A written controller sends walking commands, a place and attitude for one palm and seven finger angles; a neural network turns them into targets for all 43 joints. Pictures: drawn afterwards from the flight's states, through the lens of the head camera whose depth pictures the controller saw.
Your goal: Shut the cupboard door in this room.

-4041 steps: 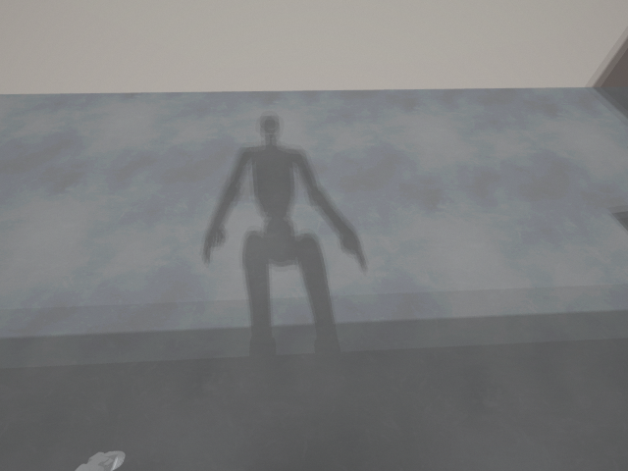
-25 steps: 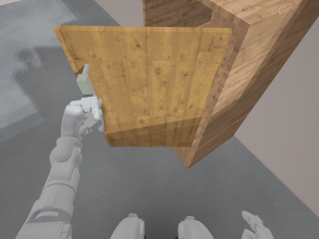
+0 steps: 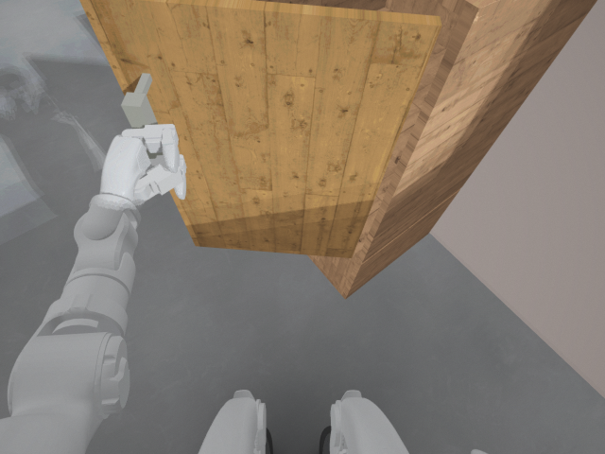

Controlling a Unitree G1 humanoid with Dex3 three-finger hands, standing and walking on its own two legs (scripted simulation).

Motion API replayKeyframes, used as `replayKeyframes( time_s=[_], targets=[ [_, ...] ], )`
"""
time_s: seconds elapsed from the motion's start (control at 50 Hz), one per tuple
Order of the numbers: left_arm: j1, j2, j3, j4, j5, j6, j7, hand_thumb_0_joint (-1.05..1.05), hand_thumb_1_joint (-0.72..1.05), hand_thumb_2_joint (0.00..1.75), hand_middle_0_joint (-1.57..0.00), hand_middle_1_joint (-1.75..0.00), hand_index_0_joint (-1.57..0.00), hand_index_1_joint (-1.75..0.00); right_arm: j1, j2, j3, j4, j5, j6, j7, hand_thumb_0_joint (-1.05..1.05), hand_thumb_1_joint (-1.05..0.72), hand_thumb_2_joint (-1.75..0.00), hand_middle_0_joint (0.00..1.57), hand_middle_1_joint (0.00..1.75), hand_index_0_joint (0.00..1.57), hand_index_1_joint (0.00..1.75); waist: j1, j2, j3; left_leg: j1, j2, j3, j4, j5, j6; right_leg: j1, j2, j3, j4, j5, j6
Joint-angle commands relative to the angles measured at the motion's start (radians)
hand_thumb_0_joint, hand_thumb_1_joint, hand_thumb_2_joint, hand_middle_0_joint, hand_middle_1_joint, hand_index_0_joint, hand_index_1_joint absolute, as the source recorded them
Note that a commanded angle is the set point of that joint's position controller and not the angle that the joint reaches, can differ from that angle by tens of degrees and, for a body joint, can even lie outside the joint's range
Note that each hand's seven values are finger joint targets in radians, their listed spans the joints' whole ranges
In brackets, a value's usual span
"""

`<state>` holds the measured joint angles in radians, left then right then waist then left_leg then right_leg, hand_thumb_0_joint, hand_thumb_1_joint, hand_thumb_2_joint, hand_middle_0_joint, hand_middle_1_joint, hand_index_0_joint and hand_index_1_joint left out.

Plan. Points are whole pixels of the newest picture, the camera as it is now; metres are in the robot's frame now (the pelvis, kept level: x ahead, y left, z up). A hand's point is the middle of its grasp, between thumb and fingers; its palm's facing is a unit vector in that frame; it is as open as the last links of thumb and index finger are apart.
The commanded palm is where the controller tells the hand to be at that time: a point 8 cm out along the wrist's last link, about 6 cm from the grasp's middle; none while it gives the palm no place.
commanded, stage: push the door shut along its arc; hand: left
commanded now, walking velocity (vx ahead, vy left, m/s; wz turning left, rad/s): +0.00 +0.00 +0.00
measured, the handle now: (157, 133) +0.54 +0.20 +0.06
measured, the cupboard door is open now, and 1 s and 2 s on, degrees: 48 34 25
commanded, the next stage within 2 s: pull the fist back off the door in 1.22 s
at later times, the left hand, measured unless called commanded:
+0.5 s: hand (211, 135) +0.53 +0.12 +0.07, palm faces -0.29 -0.96 -0.04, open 3.1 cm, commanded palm +0.53 +0.16 +0.06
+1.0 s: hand (233, 111) +0.57 +0.09 +0.07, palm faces -0.38 -0.93 -0.04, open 3.1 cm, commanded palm +0.59 +0.11 +0.06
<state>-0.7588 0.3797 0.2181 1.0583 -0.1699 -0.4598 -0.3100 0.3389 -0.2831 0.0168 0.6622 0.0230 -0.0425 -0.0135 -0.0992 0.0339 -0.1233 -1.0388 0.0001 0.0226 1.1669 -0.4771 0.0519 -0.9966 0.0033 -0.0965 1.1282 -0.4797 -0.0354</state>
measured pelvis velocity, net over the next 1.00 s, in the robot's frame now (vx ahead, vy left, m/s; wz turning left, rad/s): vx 0.01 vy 0.00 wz -0.04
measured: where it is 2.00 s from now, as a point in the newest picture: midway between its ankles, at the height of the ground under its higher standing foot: outside the picture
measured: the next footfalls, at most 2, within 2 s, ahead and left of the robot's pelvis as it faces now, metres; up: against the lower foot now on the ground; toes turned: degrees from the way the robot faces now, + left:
none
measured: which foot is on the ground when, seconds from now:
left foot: down 0.00-1.00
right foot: down 0.00-1.00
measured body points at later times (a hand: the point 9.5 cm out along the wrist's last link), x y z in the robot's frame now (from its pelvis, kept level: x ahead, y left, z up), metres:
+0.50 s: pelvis +0.00 +0.01 -0.01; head +0.15 +0.02 +0.41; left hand +0.54 +0.17 +0.07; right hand +0.01 -0.26 -0.12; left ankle +0.04 +0.09 -0.64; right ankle +0.03 -0.10 -0.64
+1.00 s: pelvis +0.01 +0.00 -0.02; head +0.18 +0.01 +0.39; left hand +0.58 +0.14 +0.08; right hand -0.02 -0.27 -0.13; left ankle +0.04 +0.09 -0.64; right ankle +0.03 -0.10 -0.64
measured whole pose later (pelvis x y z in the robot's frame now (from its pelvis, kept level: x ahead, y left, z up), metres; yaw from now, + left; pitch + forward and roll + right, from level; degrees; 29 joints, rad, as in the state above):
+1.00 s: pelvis +0.01 +0.00 -0.02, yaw -2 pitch +28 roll -4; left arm -1.21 0.57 0.23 1.28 -0.07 -0.28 -0.45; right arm 0.38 -0.28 0.05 0.68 -0.01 -0.05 -0.01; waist -0.23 0.06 -0.11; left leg -1.25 0.03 0.00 1.27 -0.52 0.05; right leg -1.19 0.04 -0.11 1.20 -0.50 -0.05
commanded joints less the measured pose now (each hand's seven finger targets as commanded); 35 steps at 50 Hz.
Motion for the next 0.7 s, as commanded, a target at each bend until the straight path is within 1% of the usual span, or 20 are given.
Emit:
replayKeyframes(
  time_s=[0.0, 0.02, 0.04, 0.06, 0.08, 0.12, 0.16, 0.2, 0.24, 0.28, 0.32, 0.38, 0.44, 0.46, 0.52, 0.56, 0.62, 0.64, 0.66, 0.68],
  targets=[
    [-0.548, 0.157, 0.007, -0.173, 0.009, -0.055, -0.020, 0.00, 0.90, 0.90, -1.30, -1.50, -1.30, -1.50, 0.110, -0.178, -0.064, -0.069, -0.001, -0.033, -0.015, 0.00, -0.90, -0.90, 0.20, 0.30, 0.20, 0.30, -0.078, 0.069, -0.444, 0.364, 0.015, -0.132, -0.147, 0.179, -0.019, 0.053, 0.026, 0.076, -0.147, 0.143, -0.005],
    [-0.575, 0.130, -0.022, -0.165, 0.014, -0.053, -0.024, 0.00, 0.90, 0.90, -1.30, -1.50, -1.30, -1.50, 0.111, -0.175, -0.062, -0.067, -0.001, -0.034, -0.013, 0.00, -0.90, -0.90, 0.20, 0.30, 0.20, 0.30, -0.090, 0.083, -0.425, 0.371, 0.017, -0.139, -0.150, 0.165, -0.021, 0.022, 0.026, 0.073, -0.147, 0.129, -0.005],
    [-0.597, 0.133, -0.020, -0.144, 0.016, -0.046, -0.024, 0.00, 0.90, 0.90, -1.30, -1.50, -1.30, -1.50, 0.116, -0.178, -0.062, -0.061, -0.003, -0.034, -0.012, 0.00, -0.90, -0.90, 0.20, 0.30, 0.20, 0.30, -0.100, 0.071, -0.413, 0.355, 0.016, -0.138, -0.145, 0.145, -0.018, 0.016, 0.027, 0.075, -0.152, 0.118, -0.003],
    [-0.619, 0.158, -0.004, -0.137, 0.015, -0.049, -0.023, 0.00, 0.90, 0.90, -1.30, -1.50, -1.30, -1.50, 0.128, -0.183, -0.062, -0.061, -0.004, -0.036, -0.014, 0.00, -0.90, -0.90, 0.20, 0.30, 0.20, 0.30, -0.104, 0.070, -0.413, 0.355, 0.016, -0.144, -0.143, 0.148, -0.016, 0.010, 0.030, 0.071, -0.147, 0.116, -0.006],
    [-0.623, 0.185, 0.020, -0.132, 0.016, -0.045, -0.023, 0.00, 0.90, 0.90, -1.30, -1.50, -1.30, -1.50, 0.129, -0.187, -0.061, -0.059, -0.005, -0.035, -0.013, 0.00, -0.90, -0.90, 0.20, 0.30, 0.20, 0.30, -0.097, 0.071, -0.442, 0.348, 0.016, -0.139, -0.135, 0.161, -0.016, 0.026, 0.029, 0.076, -0.143, 0.125, -0.005],
    [-0.636, 0.185, 0.014, -0.130, 0.021, -0.039, -0.033, 0.00, 0.90, 0.90, -1.30, -1.50, -1.30, -1.50, 0.136, -0.185, -0.060, -0.063, -0.007, -0.035, -0.010, 0.00, -0.90, -0.90, 0.20, 0.30, 0.20, 0.30, -0.099, 0.096, -0.479, 0.365, 0.017, -0.142, -0.127, 0.187, -0.018, 0.020, 0.030, 0.074, -0.135, 0.139, -0.007],
    [-0.644, 0.228, 0.046, -0.114, 0.020, -0.034, -0.040, 0.00, 0.90, 0.90, -1.30, -1.50, -1.30, -1.50, 0.152, -0.188, -0.057, -0.064, -0.008, -0.034, -0.010, 0.00, -0.90, -0.90, 0.20, 0.30, 0.20, 0.30, -0.098, 0.092, -0.481, 0.350, 0.016, -0.137, -0.115, 0.217, -0.014, 0.036, 0.036, 0.075, -0.131, 0.159, -0.009],
    [-0.657, 0.246, 0.051, -0.085, 0.032, -0.020, -0.048, 0.00, 0.90, 0.90, -1.30, -1.50, -1.30, -1.50, 0.154, -0.189, -0.054, -0.062, -0.008, -0.026, -0.008, 0.00, -0.90, -0.90, 0.20, 0.30, 0.20, 0.30, -0.105, 0.090, -0.471, 0.326, 0.021, -0.137, -0.105, 0.221, -0.015, 0.029, 0.035, 0.077, -0.126, 0.163, -0.006],
    [-0.702, 0.237, 0.037, -0.079, 0.038, -0.009, -0.051, 0.00, 0.90, 0.90, -1.30, -1.50, -1.30, -1.50, 0.162, -0.188, -0.053, -0.060, -0.009, -0.024, -0.006, 0.00, -0.90, -0.90, 0.20, 0.30, 0.20, 0.30, -0.121, 0.101, -0.457, 0.329, 0.024, -0.143, -0.103, 0.211, -0.015, 0.002, 0.037, 0.073, -0.125, 0.151, -0.005],
    [-0.727, 0.258, 0.052, -0.090, 0.037, -0.008, -0.055, 0.00, 0.90, 0.90, -1.30, -1.50, -1.30, -1.50, 0.170, -0.192, -0.053, -0.062, -0.011, -0.024, -0.007, 0.00, -0.90, -0.90, 0.20, 0.30, 0.20, 0.30, -0.124, 0.118, -0.498, 0.350, 0.026, -0.146, -0.091, 0.245, -0.014, -0.005, 0.038, 0.073, -0.116, 0.172, -0.006],
    [-0.728, 0.277, 0.068, -0.076, 0.037, 0.005, -0.062, 0.00, 0.90, 0.90, -1.30, -1.50, -1.30, -1.50, 0.182, -0.194, -0.052, -0.060, -0.013, -0.022, -0.005, 0.00, -0.90, -0.90, 0.20, 0.30, 0.20, 0.30, -0.124, 0.125, -0.502, 0.358, 0.029, -0.149, -0.087, 0.270, -0.017, -0.005, 0.039, 0.069, -0.113, 0.187, -0.007],
    [-0.750, 0.259, 0.047, -0.097, 0.044, 0.005, -0.072, 0.00, 0.90, 0.90, -1.30, -1.50, -1.30, -1.50, 0.194, -0.190, -0.054, -0.059, -0.015, -0.018, -0.001, 0.00, -0.90, -0.90, 0.20, 0.30, 0.20, 0.30, -0.129, 0.149, -0.550, 0.404, 0.034, -0.160, -0.077, 0.331, -0.022, -0.025, 0.041, 0.064, -0.101, 0.217, -0.006],
    [-0.760, 0.270, 0.053, -0.033, 0.052, 0.037, -0.072, 0.00, 0.90, 0.90, -1.30, -1.50, -1.30, -1.50, 0.204, -0.193, -0.050, -0.053, -0.014, -0.009, 0.001, 0.00, -0.90, -0.90, 0.20, 0.30, 0.20, 0.30, -0.147, 0.109, -0.472, 0.342, 0.034, -0.151, -0.075, 0.278, -0.015, -0.034, 0.046, 0.065, -0.116, 0.188, -0.003],
    [-0.794, 0.293, 0.069, -0.034, 0.052, 0.038, -0.069, 0.00, 0.90, 0.90, -1.30, -1.50, -1.30, -1.50, 0.215, -0.197, -0.047, -0.053, -0.016, -0.010, -0.002, 0.00, -0.90, -0.90, 0.20, 0.30, 0.20, 0.30, -0.155, 0.107, -0.478, 0.338, 0.033, -0.153, -0.069, 0.288, -0.010, -0.037, 0.048, 0.064, -0.109, 0.194, -0.005],
    [-0.818, 0.344, 0.103, -0.061, 0.060, 0.041, -0.073, 0.00, 0.90, 0.90, -1.30, -1.50, -1.30, -1.50, 0.220, -0.194, -0.047, -0.057, -0.021, -0.011, -0.001, 0.00, -0.90, -0.90, 0.20, 0.30, 0.20, 0.30, -0.142, 0.137, -0.549, 0.339, 0.031, -0.141, -0.052, 0.332, -0.011, 0.008, 0.047, 0.073, -0.100, 0.236, -0.005],
    [-0.820, 0.341, 0.102, -0.061, 0.060, 0.040, -0.083, 0.00, 0.90, 0.90, -1.30, -1.50, -1.30, -1.50, 0.230, -0.191, -0.046, -0.057, -0.024, -0.013, -0.001, 0.00, -0.90, -0.90, 0.20, 0.30, 0.20, 0.30, -0.144, 0.144, -0.579, 0.360, 0.031, -0.145, -0.041, 0.386, -0.011, 0.009, 0.050, 0.068, -0.085, 0.275, -0.006],
    [-0.804, 0.366, 0.115, -0.017, 0.074, 0.065, -0.091, 0.00, 0.90, 0.90, -1.30, -1.50, -1.30, -1.50, 0.238, -0.195, -0.046, -0.054, -0.023, -0.005, 0.001, 0.00, -0.90, -0.90, 0.20, 0.30, 0.20, 0.30, -0.149, 0.121, -0.549, 0.324, 0.034, -0.139, -0.034, 0.376, -0.011, 0.008, 0.052, 0.069, -0.088, 0.276, -0.001],
    [-0.788, 0.357, 0.107, -0.008, 0.079, 0.073, -0.095, 0.00, 0.90, 0.90, -1.30, -1.50, -1.30, -1.50, 0.236, -0.192, -0.044, -0.060, -0.023, -0.002, 0.003, 0.00, -0.90, -0.90, 0.20, 0.30, 0.20, 0.30, -0.143, 0.129, -0.545, 0.309, 0.031, -0.131, -0.033, 0.373, -0.011, 0.016, 0.052, 0.071, -0.089, 0.279, -0.002],
    [-0.813, 0.350, 0.101, -0.019, 0.078, 0.073, -0.097, 0.00, 0.90, 0.90, -1.30, -1.50, -1.30, -1.50, 0.241, -0.191, -0.043, -0.062, -0.025, -0.005, 0.002, 0.00, -0.90, -0.90, 0.20, 0.30, 0.20, 0.30, -0.148, 0.152, -0.558, 0.329, 0.031, -0.137, -0.029, 0.394, -0.010, -0.002, 0.053, 0.067, -0.079, 0.286, -0.004],
    [-0.813, 0.355, 0.104, 0.002, 0.081, 0.082, -0.098, 0.00, 0.90, 0.90, -1.30, -1.50, -1.30, -1.50, 0.240, -0.192, -0.044, -0.057, -0.024, -0.003, 0.003, 0.00, -0.90, -0.90, 0.20, 0.30, 0.20, 0.30, -0.154, 0.138, -0.545, 0.320, 0.032, -0.134, -0.024, 0.385, -0.010, -0.009, 0.055, 0.069, -0.086, 0.284, -0.001]
  ],
)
